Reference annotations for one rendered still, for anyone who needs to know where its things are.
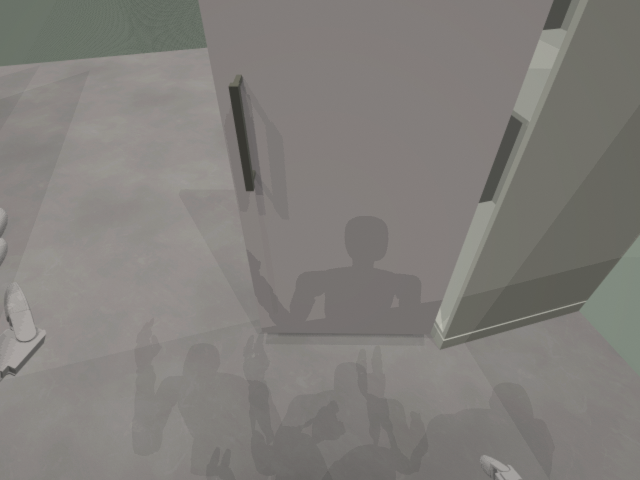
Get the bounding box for left robot hand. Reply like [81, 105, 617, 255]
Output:
[0, 208, 46, 381]

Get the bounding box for handle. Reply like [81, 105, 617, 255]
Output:
[229, 75, 256, 191]

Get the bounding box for fridge door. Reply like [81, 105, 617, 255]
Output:
[198, 0, 554, 334]

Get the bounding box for right robot hand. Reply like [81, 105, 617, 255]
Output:
[480, 455, 522, 480]

